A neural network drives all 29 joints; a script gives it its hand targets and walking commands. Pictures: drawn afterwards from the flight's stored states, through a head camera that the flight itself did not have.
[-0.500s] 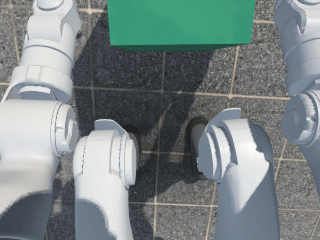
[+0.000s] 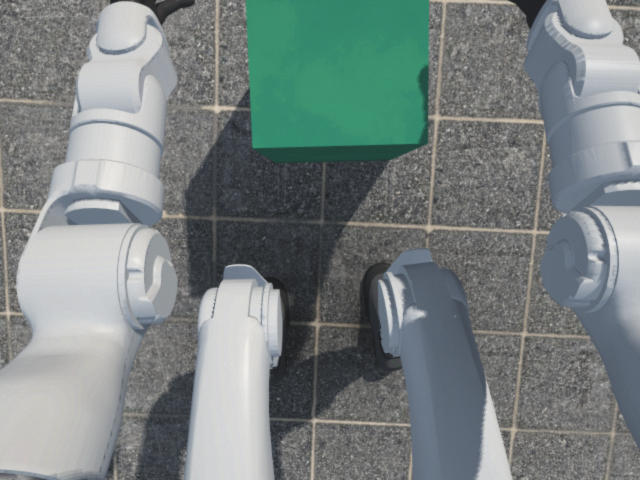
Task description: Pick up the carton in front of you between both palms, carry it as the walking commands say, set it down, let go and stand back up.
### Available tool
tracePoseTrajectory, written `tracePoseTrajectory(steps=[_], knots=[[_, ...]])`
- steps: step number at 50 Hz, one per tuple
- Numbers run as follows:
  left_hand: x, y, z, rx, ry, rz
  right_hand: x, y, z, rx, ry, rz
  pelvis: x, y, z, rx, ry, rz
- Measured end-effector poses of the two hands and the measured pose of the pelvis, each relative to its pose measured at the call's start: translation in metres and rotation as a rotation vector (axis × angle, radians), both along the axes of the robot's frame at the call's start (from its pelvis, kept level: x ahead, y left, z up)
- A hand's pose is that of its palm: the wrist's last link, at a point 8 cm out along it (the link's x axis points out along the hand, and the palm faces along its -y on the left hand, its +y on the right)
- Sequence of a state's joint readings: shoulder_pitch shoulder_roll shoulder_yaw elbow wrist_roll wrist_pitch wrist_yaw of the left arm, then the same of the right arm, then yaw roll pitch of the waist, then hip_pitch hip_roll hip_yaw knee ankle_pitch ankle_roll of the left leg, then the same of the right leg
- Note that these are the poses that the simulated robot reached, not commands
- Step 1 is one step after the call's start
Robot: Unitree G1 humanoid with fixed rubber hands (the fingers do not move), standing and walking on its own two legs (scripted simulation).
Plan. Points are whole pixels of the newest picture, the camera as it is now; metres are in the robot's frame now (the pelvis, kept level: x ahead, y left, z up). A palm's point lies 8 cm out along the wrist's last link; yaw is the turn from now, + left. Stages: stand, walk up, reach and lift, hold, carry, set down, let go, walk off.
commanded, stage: set down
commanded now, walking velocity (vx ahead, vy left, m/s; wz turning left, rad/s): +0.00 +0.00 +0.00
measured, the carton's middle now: (334, 87) +0.55 -0.04 -0.33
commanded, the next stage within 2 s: let go in 0.58 s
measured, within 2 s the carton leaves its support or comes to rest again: neither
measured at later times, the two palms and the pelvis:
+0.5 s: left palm out of the picture +0.58 +0.15 +0.04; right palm out of the picture +0.55 -0.25 +0.05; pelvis +0.02 +0.00 +0.14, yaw +0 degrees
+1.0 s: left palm out of the picture +0.47 +0.18 +0.14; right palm out of the picture +0.45 -0.26 +0.15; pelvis +0.07 -0.01 +0.26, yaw -1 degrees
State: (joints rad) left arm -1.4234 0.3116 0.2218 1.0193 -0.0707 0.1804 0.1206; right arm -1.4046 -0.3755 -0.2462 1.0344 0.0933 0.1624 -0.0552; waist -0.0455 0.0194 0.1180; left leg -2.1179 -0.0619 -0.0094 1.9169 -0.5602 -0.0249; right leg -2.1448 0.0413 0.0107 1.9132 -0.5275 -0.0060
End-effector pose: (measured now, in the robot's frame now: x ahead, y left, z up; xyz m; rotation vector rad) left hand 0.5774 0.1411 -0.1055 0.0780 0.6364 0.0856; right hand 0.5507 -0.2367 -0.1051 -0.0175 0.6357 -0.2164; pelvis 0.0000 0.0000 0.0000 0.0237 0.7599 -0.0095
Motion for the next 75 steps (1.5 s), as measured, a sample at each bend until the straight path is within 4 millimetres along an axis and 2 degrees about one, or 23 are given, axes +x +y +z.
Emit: tracePoseTrajectory(steps=[8,26,35,38,43,50,57,69,75], knots=[[0.002,0.004,0.040,0.005,-0.013,-0.002,0.001,-0.006,0.041,-0.005,-0.010,0.005,0.007,0.000,0.039,0.000,0.045,-0.001],[-0.001,0.009,0.156,-0.003,-0.013,-0.010,-0.002,-0.011,0.158,0.003,-0.010,0.023,0.024,-0.001,0.146,-0.002,0.072,-0.005],[-0.012,0.010,0.193,0.030,0.013,-0.026,-0.010,-0.010,0.195,-0.025,0.018,0.056,0.033,-0.002,0.191,-0.004,0.049,-0.007],[-0.027,0.014,0.200,0.064,0.038,-0.037,-0.023,-0.010,0.203,-0.056,0.050,0.087,0.040,-0.003,0.206,-0.005,0.032,-0.007],[-0.065,0.025,0.216,0.101,0.081,-0.047,-0.058,-0.014,0.218,-0.091,0.106,0.127,0.054,-0.005,0.231,-0.007,-0.022,-0.006],[-0.109,0.039,0.250,0.097,0.105,-0.056,-0.102,-0.018,0.254,-0.087,0.129,0.136,0.074,-0.007,0.261,-0.012,-0.119,-0.006],[-0.150,0.052,0.284,0.088,0.110,-0.063,-0.145,-0.014,0.288,-0.078,0.132,0.135,0.090,-0.005,0.282,-0.017,-0.227,-0.009],[-0.241,0.082,0.333,0.084,0.140,-0.059,-0.237,0.002,0.337,-0.078,0.162,0.141,0.109,0.005,0.314,-0.031,-0.505,-0.009],[-0.274,0.094,0.354,0.084,0.142,-0.057,-0.267,0.008,0.356,-0.078,0.164,0.144,0.118,0.009,0.324,-0.036,-0.651,-0.012]])
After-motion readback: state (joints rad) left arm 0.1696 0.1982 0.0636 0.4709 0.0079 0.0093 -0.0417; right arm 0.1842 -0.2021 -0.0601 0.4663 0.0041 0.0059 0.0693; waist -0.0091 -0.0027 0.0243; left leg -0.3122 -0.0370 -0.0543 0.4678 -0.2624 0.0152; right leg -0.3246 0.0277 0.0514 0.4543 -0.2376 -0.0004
